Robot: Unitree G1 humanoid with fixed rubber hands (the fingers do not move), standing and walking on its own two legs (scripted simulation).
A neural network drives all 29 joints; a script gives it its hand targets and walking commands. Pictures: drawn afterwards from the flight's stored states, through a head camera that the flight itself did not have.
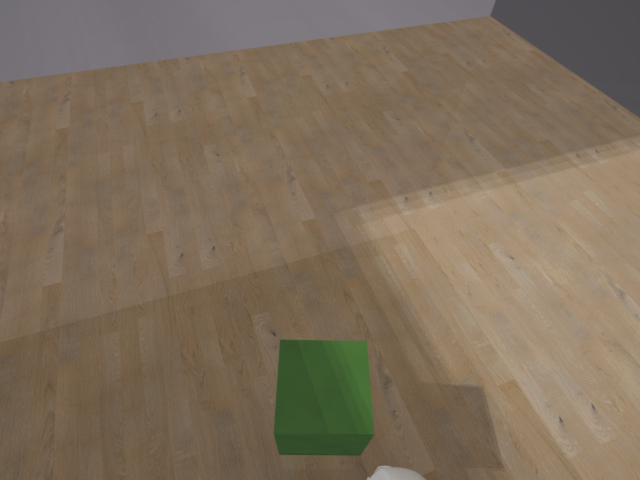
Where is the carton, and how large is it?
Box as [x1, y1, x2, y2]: [274, 340, 373, 455]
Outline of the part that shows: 280,340 274,421 274,436 279,454 359,455 373,435 366,341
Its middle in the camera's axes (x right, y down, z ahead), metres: +0.01 +0.43 +1.06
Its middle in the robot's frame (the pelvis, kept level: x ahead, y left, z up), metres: +0.40 -0.03 -0.64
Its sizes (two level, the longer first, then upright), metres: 0.232 0.228 0.272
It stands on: the floor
